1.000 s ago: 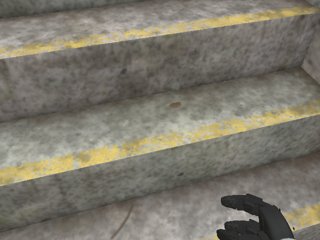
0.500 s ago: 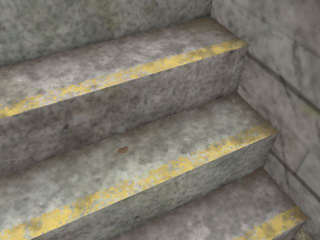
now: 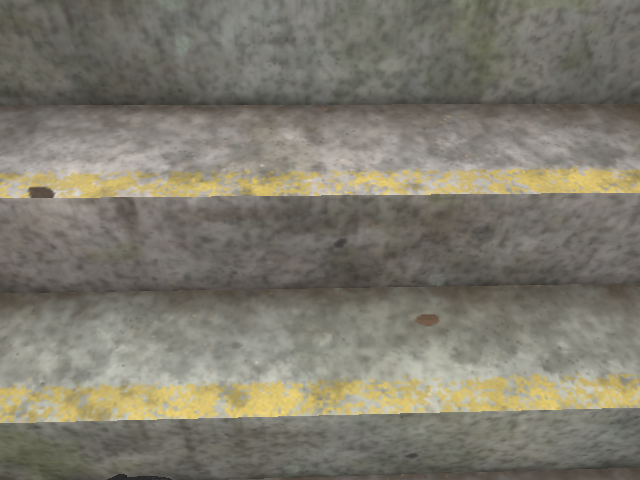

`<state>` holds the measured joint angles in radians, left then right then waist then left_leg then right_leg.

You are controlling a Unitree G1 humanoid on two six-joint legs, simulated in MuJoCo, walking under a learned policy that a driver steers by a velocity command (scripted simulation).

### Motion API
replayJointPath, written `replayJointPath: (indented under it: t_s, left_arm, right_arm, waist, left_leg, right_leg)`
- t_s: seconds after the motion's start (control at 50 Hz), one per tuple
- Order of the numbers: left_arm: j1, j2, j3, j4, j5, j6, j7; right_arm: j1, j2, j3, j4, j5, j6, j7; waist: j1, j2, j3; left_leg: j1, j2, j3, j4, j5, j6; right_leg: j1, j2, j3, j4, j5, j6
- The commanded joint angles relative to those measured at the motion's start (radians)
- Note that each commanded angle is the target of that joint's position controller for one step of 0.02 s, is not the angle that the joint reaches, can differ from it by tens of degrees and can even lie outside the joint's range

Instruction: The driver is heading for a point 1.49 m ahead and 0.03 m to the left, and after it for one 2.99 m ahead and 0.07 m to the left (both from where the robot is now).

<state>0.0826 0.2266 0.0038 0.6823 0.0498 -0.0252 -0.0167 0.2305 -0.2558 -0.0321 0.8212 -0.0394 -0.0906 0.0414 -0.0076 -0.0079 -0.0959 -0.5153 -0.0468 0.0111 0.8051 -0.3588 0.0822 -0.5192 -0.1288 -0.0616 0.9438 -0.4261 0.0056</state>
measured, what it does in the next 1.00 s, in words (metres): climbs, turning left: right foot, then left foot 0.21 m higher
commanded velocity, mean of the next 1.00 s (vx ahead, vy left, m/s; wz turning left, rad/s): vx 0.41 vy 0.00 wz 0.31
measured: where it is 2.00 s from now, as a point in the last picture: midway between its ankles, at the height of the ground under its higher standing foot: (265, 185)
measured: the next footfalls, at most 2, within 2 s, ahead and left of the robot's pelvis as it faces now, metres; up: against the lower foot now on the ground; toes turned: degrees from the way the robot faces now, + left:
right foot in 0.44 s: +0.13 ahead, -0.13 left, +0.00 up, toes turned +10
left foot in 0.80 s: +0.34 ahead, +0.07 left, +0.21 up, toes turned +18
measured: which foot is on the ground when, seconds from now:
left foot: down 0.00-0.48, up 0.50-0.78, down 0.80-1.00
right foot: up 0.00-0.42, down 0.44-0.80, up 0.82-1.00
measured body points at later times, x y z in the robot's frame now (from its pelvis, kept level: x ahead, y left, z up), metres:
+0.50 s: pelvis +0.13 -0.03 +0.03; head +0.13 -0.04 +0.48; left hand +0.19 +0.23 -0.09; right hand +0.33 -0.25 -0.08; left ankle +0.03 +0.08 -0.66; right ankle +0.09 -0.14 -0.70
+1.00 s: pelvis +0.32 -0.02 +0.21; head +0.31 -0.04 +0.66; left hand +0.47 +0.24 +0.15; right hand +0.39 -0.24 +0.04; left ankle +0.30 +0.06 -0.49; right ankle +0.34 -0.15 -0.18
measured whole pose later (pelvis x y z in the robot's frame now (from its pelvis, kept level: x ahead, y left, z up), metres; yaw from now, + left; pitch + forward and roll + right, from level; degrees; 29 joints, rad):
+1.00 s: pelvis +0.32 -0.02 +0.21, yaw +16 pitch +3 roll +3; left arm 0.10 0.10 0.00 0.65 0.02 -0.09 0.03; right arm 0.35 -0.19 -0.02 1.11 -0.04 -0.07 -0.02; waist 0.04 -0.01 -0.13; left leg -0.43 -0.09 0.11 0.77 -0.39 0.08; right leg -1.08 0.08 0.14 2.27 -0.18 -0.16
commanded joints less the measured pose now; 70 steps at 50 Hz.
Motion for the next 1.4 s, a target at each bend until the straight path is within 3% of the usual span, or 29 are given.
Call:
replayJointPath:
  t_s: [0.02, 0.04, 0.08, 0.14, 0.26, 0.4, 0.46, 0.48, 0.5, 0.54, 0.58, 0.68, 0.74, 0.76, 0.78, 0.82, 0.84, 0.86, 0.92, 0.96, 1.02, 1.1, 1.16, 1.2, 1.22, 1.24, 1.26, 1.32, 1.4]
  left_arm:
    - [-0.146, -0.01, -0.008, -0.081, -0.022, -0.018, 0.012]
    - [-0.095, 0.052, 0.017, -0.059, -0.052, -0.01, 0.028]
    - [-0.022, 0.051, 0.01, -0.005, -0.009, -0.015, 0.022]
    - [0.055, 0.03, -0.006, 0.051, 0.014, -0.011, -0.017]
    - [-0.062, 0.074, -0.012, 0.071, 0.026, -0.019, -0.007]
    - [0.056, 0.009, -0.019, 0.055, 0.033, 0.048, -0.019]
    - [0.317, 0.092, 0.022, 0.142, -0.018, -0.004, -0.032]
    - [0.457, 0.19, 0.049, 0.209, -0.013, -0.02, -0.039]
    - [0.55, 0.195, 0.066, 0.255, 0.029, -0.006, -0.058]
    - [0.584, -0.007, 0.002, 0.373, 0.078, 0.021, -0.105]
    - [0.586, -0.129, -0.052, 0.435, 0.072, 0.014, -0.102]
    - [0.398, 0.041, 0.0, 0.422, 0.085, -0.022, -0.087]
    - [0.384, 0.209, 0.028, 0.425, -0.014, -0.052, -0.152]
    - [0.395, 0.081, 0.029, 0.372, -0.138, -0.1, 0.041]
    - [0.466, 0.154, 0.032, 0.406, -0.179, -0.126, 0.098]
    - [0.401, 0.133, 0.043, 0.322, -0.119, -0.157, 0.086]
    - [0.291, 0.053, 0.045, 0.252, -0.071, -0.148, 0.042]
    - [0.157, 0.041, 0.056, 0.146, -0.02, -0.135, 0.014]
    - [-0.012, -0.249, -0.036, -0.108, 0.006, -0.093, 0.02]
    - [0.136, -0.228, -0.045, -0.067, -0.01, -0.066, 0.039]
    - [-0.03, -0.207, -0.046, -0.125, -0.06, -0.031, 0.077]
    - [-0.291, -0.187, -0.075, -0.278, -0.039, -0.017, 0.07]
    - [-0.06, -0.168, -0.07, -0.112, -0.067, -0.019, 0.037]
    - [0.217, -0.055, -0.025, -0.039, -0.077, -0.01, 0.048]
    - [0.226, 0.039, 0.012, 0.011, -0.044, -0.023, 0.053]
    - [0.414, 0.139, 0.055, 0.075, -0.018, 0.016, 0.083]
    - [0.291, 0.166, 0.084, 0.108, -0.023, 0.044, 0.1]
    - [0.096, -0.02, 0.052, 0.258, -0.019, 0.001, 0.072]
    - [0.165, -0.156, 0.012, 0.357, -0.034, -0.058, 0.032]
  right_arm:
    - [0.189, -0.246, -0.083, -0.003, -0.025, -0.002, -0.022]
    - [0.15, -0.18, -0.062, 0.0, -0.024, 0.004, 0.0]
    - [0.024, -0.068, -0.019, -0.006, -0.015, 0.035, 0.016]
    - [-0.053, -0.021, 0.012, -0.038, -0.012, 0.046, -0.002]
    - [0.145, -0.039, 0.03, 0.017, -0.007, -0.029, 0.011]
    - [-0.043, -0.1, -0.015, -0.05, 0.028, -0.015, 0.031]
    - [0.085, -0.115, -0.039, 0.042, -0.043, 0.049, 0.103]
    - [0.209, 0.019, -0.016, 0.073, -0.04, 0.058, 0.124]
    - [0.14, 0.004, -0.019, 0.087, -0.016, 0.067, 0.117]
    - [-0.248, 0.067, 0.008, -0.08, 0.047, 0.084, 0.075]
    - [-0.27, 0.071, 0.026, -0.14, 0.048, 0.083, 0.032]
    - [-0.522, 0.073, 0.08, -0.296, 0.096, 0.142, 0.042]
    - [-0.529, 0.062, 0.099, -0.308, 0.066, 0.245, 0.083]
    - [-0.146, 0.123, 0.095, -0.097, 0.021, 0.151, -0.027]
    - [0.01, 0.118, 0.093, -0.053, 0.068, 0.109, -0.07]
    - [0.181, -0.057, 0.022, 0.026, 0.009, 0.076, -0.078]
    - [0.167, -0.139, -0.016, 0.063, -0.005, 0.098, -0.101]
    - [0.062, -0.123, -0.032, 0.06, -0.004, 0.09, -0.112]
    - [0.037, 0.052, -0.003, 0.218, -0.014, 0.029, -0.072]
    - [0.013, 0.165, 0.036, 0.236, 0.0, -0.002, -0.063]
    - [0.085, 0.088, 0.027, 0.274, 0.003, -0.053, -0.03]
    - [0.184, 0.021, 0.014, 0.287, 0.054, -0.046, -0.07]
    - [0.211, -0.092, -0.014, 0.185, 0.096, -0.039, -0.101]
    - [0.183, -0.219, -0.062, 0.154, 0.099, -0.074, -0.082]
    - [0.283, -0.101, -0.047, 0.113, 0.095, -0.087, -0.052]
    - [0.202, -0.096, -0.053, 0.076, 0.067, -0.096, -0.002]
    - [0.065, -0.031, -0.064, 0.014, -0.014, -0.082, 0.017]
    - [-0.063, 0.228, 0.017, -0.174, -0.048, -0.03, -0.017]
    - [0.06, 0.237, 0.055, -0.15, 0.001, 0.008, -0.051]
  waist:
    - [-0.145, 0.234, 0.065]
    - [-0.095, 0.135, 0.073]
    - [-0.003, 0.013, 0.026]
    - [0.025, 0.049, -0.058]
    - [-0.072, 0.107, -0.012]
    - [0.013, 0.184, -0.025]
    - [0.057, 0.019, -0.158]
    - [-0.025, -0.236, -0.258]
    - [0.068, -0.299, -0.128]
    - [0.109, -0.115, 0.049]
    - [0.035, 0.019, 0.029]
    - [-0.065, -0.047, -0.003]
    - [-0.151, -0.194, -0.062]
    - [-0.121, -0.047, -0.095]
    - [-0.181, -0.177, -0.172]
    - [-0.231, -0.023, -0.24]
    - [-0.203, 0.238, -0.222]
    - [-0.163, 0.126, -0.171]
    - [0.023, -0.011, 0.186]
    - [0.122, -0.041, 0.223]
    - [0.084, 0.031, 0.208]
    - [0.059, -0.017, 0.165]
    - [0.06, 0.024, -0.144]
    - [0.194, 0.202, -0.347]
    - [0.09, 0.072, -0.456]
    - [0.18, -0.137, -0.51]
    - [0.147, -0.232, -0.398]
    - [-0.04, -0.017, 0.086]
    - [-0.117, 0.038, 0.19]
  left_leg:
    - [0.407, 0.314, -0.907, -0.571, -0.569, 0.302]
    - [0.312, 0.315, -0.853, -0.551, -0.533, 0.263]
    - [0.127, 0.258, -0.676, -0.48, -0.414, 0.225]
    - [0.028, 0.176, -0.508, -0.441, -0.229, 0.206]
    - [0.153, 0.172, -0.479, -0.443, -0.086, 0.235]
    - [0.29, 0.271, -0.529, -0.412, 0.55, 0.345]
    - [0.415, 0.09, -0.33, 0.024, 1.072, 0.252]
    - [-0.051, -0.055, -0.225, 0.363, 0.484, 0.139]
    - [-0.556, -0.195, -0.193, 0.994, -0.064, 0.1]
    - [-1.144, -0.151, -0.234, 1.586, 0.038, 0.226]
    - [-1.237, -0.088, -0.239, 1.633, 0.095, 0.285]
    - [-0.79, 0.03, 0.11, 1.161, 0.196, 0.217]
    - [-0.354, -0.054, 0.302, 0.788, -0.046, 0.125]
    - [-0.165, -0.093, 0.346, 0.736, -0.18, 0.117]
    - [-0.028, -0.104, 0.256, 0.57, -0.216, 0.121]
    - [0.259, 0.012, -0.179, 0.143, -0.197, 0.192]
    - [0.316, 0.231, -0.757, -0.292, -0.118, 0.361]
    - [0.194, 0.256, -0.908, -0.48, -0.168, 0.376]
    - [-0.011, 0.26, -0.597, -0.466, -0.346, 0.196]
    - [-0.069, 0.225, -0.307, -0.46, -0.058, 0.104]
    - [-0.014, 0.251, -0.193, -0.58, 0.132, 0.165]
    - [0.042, 0.218, -0.084, -0.837, 0.183, 0.129]
    - [0.153, 0.218, 0.078, -0.734, 1.333, 0.208]
    - [0.491, 0.288, 0.056, -0.281, 1.978, 0.188]
    - [0.253, 0.226, -0.044, 0.018, 1.718, 0.116]
    - [0.097, 0.091, -0.027, 0.373, 1.101, 0.107]
    - [-0.165, -0.051, -0.155, 0.852, 0.468, 0.089]
    - [-0.598, -0.037, -0.209, 1.353, 0.434, 0.087]
    - [-0.665, -0.006, -0.19, 1.277, 0.379, 0.044]
  right_leg:
    - [-0.694, 0.184, 0.287, 0.6, 0.102, -0.016]
    - [-0.705, 0.186, 0.295, 0.771, 0.163, -0.032]
    - [-0.66, 0.155, 0.245, 0.892, 0.287, -0.072]
    - [-0.616, 0.142, 0.149, 0.977, 0.315, -0.043]
    - [-0.595, 0.112, 0.03, 0.818, 0.22, -0.02]
    - [-0.063, 0.087, -0.009, -0.207, 0.085, 0.017]
    - [0.317, 0.108, 0.017, -0.713, 0.458, -0.087]
    - [0.72, -0.114, 0.277, -0.504, 1.162, -0.355]
    - [0.823, -0.263, 0.484, -0.511, 1.147, -0.499]
    - [0.777, -0.284, 0.46, -0.583, 0.6, -0.421]
    - [0.731, -0.251, 0.301, -0.564, 0.917, -0.289]
    - [0.089, -0.004, 0.009, -0.816, 0.705, -0.174]
    - [0.052, -0.152, 0.056, -0.823, 2.231, -0.313]
    - [0.306, -0.103, -0.09, -0.699, 2.297, -0.147]
    - [0.352, -0.14, -0.048, -0.503, 2.389, -0.146]
    - [0.242, -0.058, 0.029, 0.019, 1.901, -0.14]
    - [-0.091, 0.225, -0.003, 0.581, 0.614, -0.111]
    - [-0.251, 0.259, 0.164, 1.157, 0.366, -0.112]
    - [-0.684, 0.203, 0.291, 1.491, 0.247, -0.194]
    - [-0.673, 0.178, 0.258, 1.362, 0.217, -0.173]
    - [-0.817, 0.211, 0.128, 1.642, 0.079, -0.159]
    - [-0.618, 0.06, -0.026, 0.98, 0.122, -0.153]
    - [0.075, 0.198, -0.194, 0.522, -0.051, -0.152]
    - [0.176, 0.257, -0.13, 0.228, -0.164, -0.134]
    - [0.439, 0.112, 0.208, 0.134, -0.255, -0.225]
    - [0.443, -0.028, 0.682, -0.232, -0.621, -0.299]
    - [0.349, -0.057, 0.977, -0.534, -0.769, -0.308]
    - [-0.008, -0.073, 0.615, -0.458, -0.425, -0.151]
    - [-0.065, -0.017, 0.28, -0.499, 0.002, -0.134]
Keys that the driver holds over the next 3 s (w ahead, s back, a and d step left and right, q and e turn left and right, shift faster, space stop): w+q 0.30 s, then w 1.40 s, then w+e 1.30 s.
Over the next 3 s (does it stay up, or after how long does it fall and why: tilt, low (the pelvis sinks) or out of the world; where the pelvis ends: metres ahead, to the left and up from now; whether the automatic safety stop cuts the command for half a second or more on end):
stays up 1.18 0.19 1.05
